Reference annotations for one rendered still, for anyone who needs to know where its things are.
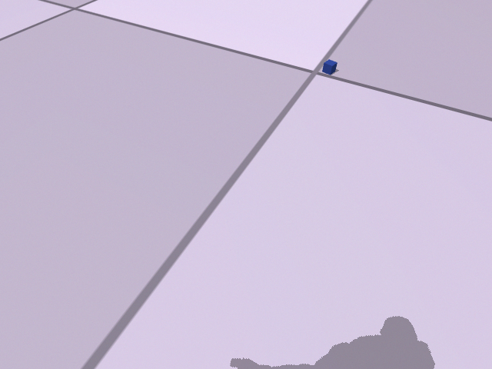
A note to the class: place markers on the cube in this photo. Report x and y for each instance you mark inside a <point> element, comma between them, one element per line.
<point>329,67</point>

